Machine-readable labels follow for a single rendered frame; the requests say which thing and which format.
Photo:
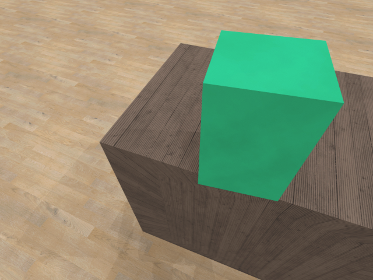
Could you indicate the pedestal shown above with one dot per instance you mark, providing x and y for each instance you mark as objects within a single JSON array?
[{"x": 321, "y": 228}]

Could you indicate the carton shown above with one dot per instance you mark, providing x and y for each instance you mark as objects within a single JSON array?
[{"x": 266, "y": 102}]

